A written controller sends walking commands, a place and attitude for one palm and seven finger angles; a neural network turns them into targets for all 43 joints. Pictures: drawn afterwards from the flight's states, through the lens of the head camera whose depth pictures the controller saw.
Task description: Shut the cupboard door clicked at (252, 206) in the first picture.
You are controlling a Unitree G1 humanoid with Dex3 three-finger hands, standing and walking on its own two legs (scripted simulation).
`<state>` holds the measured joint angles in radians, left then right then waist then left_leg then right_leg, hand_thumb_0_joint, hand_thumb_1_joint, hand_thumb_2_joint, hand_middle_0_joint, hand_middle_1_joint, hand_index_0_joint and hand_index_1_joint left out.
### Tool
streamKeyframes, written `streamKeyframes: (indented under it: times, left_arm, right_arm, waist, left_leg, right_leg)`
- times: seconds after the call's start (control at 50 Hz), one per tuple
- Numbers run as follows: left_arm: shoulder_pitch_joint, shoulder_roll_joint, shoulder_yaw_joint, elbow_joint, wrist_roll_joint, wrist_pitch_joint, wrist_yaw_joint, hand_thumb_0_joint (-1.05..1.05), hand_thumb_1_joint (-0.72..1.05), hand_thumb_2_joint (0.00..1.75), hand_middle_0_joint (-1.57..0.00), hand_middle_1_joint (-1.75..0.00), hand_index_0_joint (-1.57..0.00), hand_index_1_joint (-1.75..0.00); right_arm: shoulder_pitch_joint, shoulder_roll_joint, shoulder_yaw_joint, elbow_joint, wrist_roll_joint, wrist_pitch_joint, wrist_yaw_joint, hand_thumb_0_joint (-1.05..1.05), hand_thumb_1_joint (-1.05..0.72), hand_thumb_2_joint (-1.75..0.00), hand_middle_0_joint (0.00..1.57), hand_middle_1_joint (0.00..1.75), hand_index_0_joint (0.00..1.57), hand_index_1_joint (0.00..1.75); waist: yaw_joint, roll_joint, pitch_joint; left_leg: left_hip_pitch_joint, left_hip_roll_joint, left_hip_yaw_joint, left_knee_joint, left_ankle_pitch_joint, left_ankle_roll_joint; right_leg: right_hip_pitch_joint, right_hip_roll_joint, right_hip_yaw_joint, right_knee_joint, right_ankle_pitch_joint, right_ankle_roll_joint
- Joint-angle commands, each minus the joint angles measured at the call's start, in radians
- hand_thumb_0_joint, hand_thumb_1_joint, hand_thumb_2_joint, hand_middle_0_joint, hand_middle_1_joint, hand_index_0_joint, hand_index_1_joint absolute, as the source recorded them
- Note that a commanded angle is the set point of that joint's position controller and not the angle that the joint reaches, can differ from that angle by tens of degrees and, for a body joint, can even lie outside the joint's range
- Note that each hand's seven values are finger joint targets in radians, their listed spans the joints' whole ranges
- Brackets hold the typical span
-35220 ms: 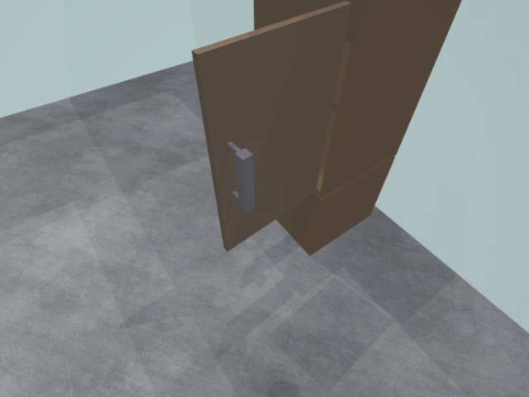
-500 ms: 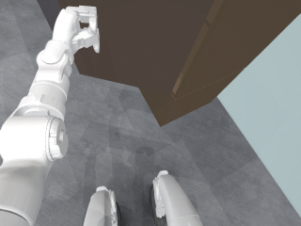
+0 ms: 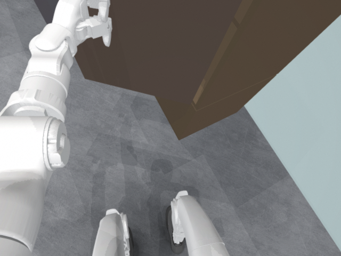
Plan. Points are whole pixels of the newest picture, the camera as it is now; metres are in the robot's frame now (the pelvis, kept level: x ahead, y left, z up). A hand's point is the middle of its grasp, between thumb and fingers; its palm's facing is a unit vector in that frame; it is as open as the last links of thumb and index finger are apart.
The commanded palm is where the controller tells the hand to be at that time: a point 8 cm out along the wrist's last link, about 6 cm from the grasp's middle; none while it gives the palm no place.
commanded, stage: push the door shut along its arc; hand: left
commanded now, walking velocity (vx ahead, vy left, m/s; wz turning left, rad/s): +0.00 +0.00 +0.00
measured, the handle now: (58, 8) +0.62 +0.13 +0.09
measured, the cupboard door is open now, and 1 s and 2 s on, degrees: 50 42 42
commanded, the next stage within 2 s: pull the fist back off the door in 0.12 s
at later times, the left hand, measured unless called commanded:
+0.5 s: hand (124, 13) +0.61 +0.01 +0.09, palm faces +0.05 -1.00 -0.06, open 3.2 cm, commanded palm +0.58 +0.04 +0.09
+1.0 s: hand (126, 42) +0.53 +0.01 +0.09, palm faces -0.03 -1.00 -0.03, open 3.1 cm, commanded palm +0.50 +0.05 +0.09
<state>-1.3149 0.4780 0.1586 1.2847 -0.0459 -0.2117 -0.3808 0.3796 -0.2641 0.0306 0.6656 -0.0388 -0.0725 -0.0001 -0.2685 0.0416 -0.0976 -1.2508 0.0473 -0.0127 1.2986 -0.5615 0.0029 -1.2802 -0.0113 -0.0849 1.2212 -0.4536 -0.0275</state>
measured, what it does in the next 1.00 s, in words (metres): stands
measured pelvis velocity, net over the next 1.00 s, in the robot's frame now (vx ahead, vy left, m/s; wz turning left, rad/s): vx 0.02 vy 0.00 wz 0.00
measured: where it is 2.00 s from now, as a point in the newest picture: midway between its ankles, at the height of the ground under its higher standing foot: (152, 248)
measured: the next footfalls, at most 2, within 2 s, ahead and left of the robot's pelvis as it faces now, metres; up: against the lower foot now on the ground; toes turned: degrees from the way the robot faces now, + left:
none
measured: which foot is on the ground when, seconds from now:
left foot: down 0.00-1.00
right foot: down 0.00-1.00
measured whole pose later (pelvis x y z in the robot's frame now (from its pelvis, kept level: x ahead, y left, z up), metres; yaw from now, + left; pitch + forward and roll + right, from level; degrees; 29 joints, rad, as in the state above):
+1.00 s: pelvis +0.02 +0.00 +0.03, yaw +0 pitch +26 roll -1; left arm -0.98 0.11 0.15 1.16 0.06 -0.49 0.26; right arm 0.40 -0.25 -0.04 0.64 -0.09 0.00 0.11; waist -0.20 0.03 -0.14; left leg -1.05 0.03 0.02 1.15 -0.54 0.00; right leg -1.11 -0.02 -0.05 1.11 -0.45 -0.02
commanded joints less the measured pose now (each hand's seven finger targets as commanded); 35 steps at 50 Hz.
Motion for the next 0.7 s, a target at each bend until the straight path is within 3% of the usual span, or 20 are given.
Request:
streamKeyframes:
  times: [0.0,0.04,0.06,0.08,0.1,0.2,0.22,0.24,0.26,0.28,0.32,0.36,0.4,0.44,0.48,0.54,0.56,0.6,0.64,0.68]
  left_arm:
    - [-0.671,0.035,-0.007,-0.205,-0.014,-0.058,-0.006,0.00,0.90,0.90,-1.30,-1.50,-1.30,-1.50]
    - [-0.690,0.048,-0.006,-0.200,-0.009,-0.056,-0.008,0.00,0.90,0.90,-1.30,-1.50,-1.30,-1.50]
    - [-0.715,0.035,-0.016,-0.221,-0.009,-0.061,-0.010,0.00,0.90,0.90,-1.30,-1.50,-1.30,-1.50]
    - [-0.732,0.040,-0.019,-0.233,-0.006,-0.067,-0.011,0.00,0.90,0.90,-1.30,-1.50,-1.30,-1.50]
    - [-0.718,0.003,-0.041,-0.203,-0.002,-0.057,-0.012,0.00,0.90,0.90,-1.30,-1.50,-1.30,-1.50]
    - [-0.770,-0.032,-0.072,-0.203,-0.002,-0.033,-0.015,0.00,0.90,0.90,-1.30,-1.50,-1.30,-1.50]
    - [-0.775,0.043,0.155,-0.191,-0.057,-0.030,0.200,0.00,0.90,0.90,-1.30,-1.50,-1.30,-1.50]
    - [-0.726,0.000,0.121,-0.136,-0.024,-0.022,0.310,0.00,0.90,0.90,-1.30,-1.50,-1.30,-1.50]
    - [-0.727,-0.016,0.153,-0.120,-0.014,-0.030,0.399,0.00,0.90,0.90,-1.30,-1.50,-1.30,-1.50]
    - [-0.734,-0.041,0.155,-0.107,0.012,-0.045,0.479,0.00,0.90,0.90,-1.30,-1.50,-1.30,-1.50]
    - [-0.777,-0.018,0.199,-0.138,0.085,-0.107,0.642,0.00,0.90,0.90,-1.30,-1.50,-1.30,-1.50]
    - [-0.803,0.030,0.181,-0.146,0.213,-0.190,0.733,0.00,0.90,0.90,-1.30,-1.50,-1.30,-1.50]
    - [-0.782,0.024,0.121,-0.105,0.299,-0.226,0.743,0.00,0.90,0.90,-1.30,-1.50,-1.30,-1.50]
    - [-0.753,0.030,0.098,-0.082,0.305,-0.221,0.710,0.00,0.90,0.90,-1.30,-1.50,-1.30,-1.50]
    - [-0.718,0.071,0.127,-0.093,0.263,-0.197,0.660,0.00,0.90,0.90,-1.30,-1.50,-1.30,-1.50]
    - [-0.618,0.037,0.142,-0.106,0.181,-0.158,0.605,0.00,0.90,0.90,-1.30,-1.50,-1.30,-1.50]
    - [-0.588,0.030,0.149,-0.128,0.163,-0.162,0.594,0.00,0.90,0.90,-1.30,-1.50,-1.30,-1.50]
    - [-0.523,-0.051,0.116,-0.206,0.128,-0.186,0.583,0.00,0.90,0.90,-1.30,-1.50,-1.30,-1.50]
    - [-0.445,-0.095,0.110,-0.229,0.106,-0.213,0.586,0.00,0.90,0.90,-1.30,-1.50,-1.30,-1.50]
    - [-0.413,-0.121,0.101,-0.249,0.101,-0.242,0.596,0.00,0.90,0.90,-1.30,-1.50,-1.30,-1.50]
  right_arm:
    - [0.243,-0.190,-0.064,0.006,-0.005,-0.021,-0.021,0.00,-0.90,-0.90,0.20,0.30,0.20,0.30]
    - [0.237,-0.190,-0.061,0.006,-0.008,-0.029,-0.022,0.00,-0.90,-0.90,0.20,0.30,0.20,0.30]
    - [0.242,-0.190,-0.061,0.009,-0.008,-0.033,-0.024,0.00,-0.90,-0.90,0.20,0.30,0.20,0.30]
    - [0.239,-0.193,-0.062,0.011,-0.010,-0.038,-0.024,0.00,-0.90,-0.90,0.20,0.30,0.20,0.30]
    - [0.230,-0.190,-0.062,0.015,-0.010,-0.040,-0.022,0.00,-0.90,-0.90,0.20,0.30,0.20,0.30]
    - [0.224,-0.193,-0.061,0.031,-0.011,-0.057,-0.028,0.00,-0.90,-0.90,0.20,0.30,0.20,0.30]
    - [0.283,-0.183,-0.045,-0.007,-0.037,-0.065,-0.020,0.00,-0.90,-0.90,0.20,0.30,0.20,0.30]
    - [0.273,-0.174,-0.037,-0.008,-0.041,-0.063,0.001,0.00,-0.90,-0.90,0.20,0.30,0.20,0.30]
    - [0.287,-0.172,-0.039,-0.004,-0.055,-0.061,0.016,0.00,-0.90,-0.90,0.20,0.30,0.20,0.30]
    - [0.287,-0.168,-0.041,-0.013,-0.066,-0.056,0.032,0.00,-0.90,-0.90,0.20,0.30,0.20,0.30]
    - [0.288,-0.163,-0.044,-0.021,-0.100,-0.054,0.065,0.00,-0.90,-0.90,0.20,0.30,0.20,0.30]
    - [0.309,-0.164,-0.055,-0.016,-0.123,-0.050,0.097,0.00,-0.90,-0.90,0.20,0.30,0.20,0.30]
    - [0.325,-0.167,-0.068,-0.008,-0.125,-0.033,0.119,0.00,-0.90,-0.90,0.20,0.30,0.20,0.30]
    - [0.324,-0.172,-0.072,-0.012,-0.113,-0.015,0.125,0.00,-0.90,-0.90,0.20,0.30,0.20,0.30]
    - [0.328,-0.178,-0.070,-0.027,-0.094,0.002,0.118,0.00,-0.90,-0.90,0.20,0.30,0.20,0.30]
    - [0.321,-0.169,-0.065,-0.046,-0.074,0.020,0.110,0.00,-0.90,-0.90,0.20,0.30,0.20,0.30]
    - [0.326,-0.168,-0.064,-0.053,-0.072,0.024,0.106,0.00,-0.90,-0.90,0.20,0.30,0.20,0.30]
    - [0.321,-0.156,-0.070,-0.062,-0.069,0.028,0.108,0.00,-0.90,-0.90,0.20,0.30,0.20,0.30]
    - [0.319,-0.151,-0.076,-0.058,-0.068,0.031,0.110,0.00,-0.90,-0.90,0.20,0.30,0.20,0.30]
    - [0.319,-0.149,-0.082,-0.049,-0.068,0.033,0.110,0.00,-0.90,-0.90,0.20,0.30,0.20,0.30]
  waist:
    - [-0.132,0.155,-0.589]
    - [-0.132,0.174,-0.599]
    - [-0.142,0.192,-0.608]
    - [-0.136,0.219,-0.633]
    - [-0.141,0.224,-0.624]
    - [-0.164,0.240,-0.627]
    - [-0.116,0.269,-0.619]
    - [-0.123,0.241,-0.601]
    - [-0.138,0.170,-0.592]
    - [-0.137,0.149,-0.574]
    - [-0.127,0.167,-0.613]
    - [-0.130,0.199,-0.681]
    - [-0.140,0.197,-0.686]
    - [-0.135,0.179,-0.688]
    - [-0.112,0.164,-0.732]
    - [-0.080,0.114,-0.709]
    - [-0.068,0.128,-0.727]
    - [-0.045,0.137,-0.730]
    - [-0.033,0.085,-0.691]
    - [-0.029,0.072,-0.652]
  left_leg:
    - [0.410,-0.035,-0.050,-0.085,0.369,0.049]
    - [0.385,-0.040,-0.045,-0.079,0.352,0.050]
    - [0.420,-0.034,-0.053,-0.081,0.368,0.052]
    - [0.447,-0.034,-0.059,-0.077,0.381,0.048]
    - [0.458,-0.033,-0.064,-0.075,0.382,0.047]
    - [0.476,-0.029,-0.070,-0.074,0.356,0.049]
    - [0.398,-0.021,-0.078,-0.091,0.287,0.028]
    - [0.355,-0.019,-0.086,-0.102,0.245,0.024]
    - [0.335,-0.018,-0.095,-0.105,0.230,0.028]
    - [0.294,-0.020,-0.091,-0.107,0.210,0.025]
    - [0.263,-0.028,-0.073,-0.088,0.204,0.022]
    - [0.296,-0.030,-0.068,-0.069,0.256,0.020]
    - [0.300,-0.030,-0.063,-0.071,0.271,0.021]
    - [0.279,-0.035,-0.050,-0.089,0.243,0.026]
    - [0.291,-0.037,-0.054,-0.116,0.252,0.026]
    - [0.264,-0.042,-0.037,-0.151,0.241,0.028]
    - [0.309,-0.039,-0.044,-0.167,0.266,0.025]
    - [0.381,-0.037,-0.040,-0.181,0.329,0.018]
    - [0.383,-0.038,-0.029,-0.192,0.340,0.017]
    - [0.392,-0.039,-0.022,-0.204,0.348,0.017]
  right_leg:
    - [0.228,0.056,0.039,-0.149,0.256,-0.013]
    - [0.235,0.056,0.042,-0.143,0.242,-0.016]
    - [0.209,0.058,0.035,-0.136,0.246,-0.018]
    - [0.191,0.057,0.034,-0.129,0.244,-0.018]
    - [0.161,0.058,0.027,-0.127,0.235,-0.020]
    - [0.112,0.060,0.016,-0.123,0.207,-0.018]
    - [0.128,0.048,0.033,-0.132,0.176,-0.008]
    - [0.138,0.047,0.037,-0.129,0.148,-0.002]
    - [0.143,0.047,0.032,-0.131,0.141,0.010]
    - [0.151,0.042,0.035,-0.133,0.132,0.015]
    - [0.152,0.036,0.044,-0.124,0.131,0.020]
    - [0.151,0.037,0.041,-0.103,0.160,0.023]
    - [0.174,0.035,0.041,-0.109,0.174,0.022]
    - [0.236,0.036,0.049,-0.130,0.173,0.018]
    - [0.305,0.036,0.049,-0.137,0.195,0.016]
    - [0.399,0.038,0.059,-0.174,0.215,0.017]
    - [0.397,0.039,0.051,-0.170,0.233,0.015]
    - [0.400,0.040,0.045,-0.179,0.283,0.015]
    - [0.429,0.042,0.044,-0.194,0.307,0.017]
    - [0.432,0.041,0.044,-0.204,0.324,0.018]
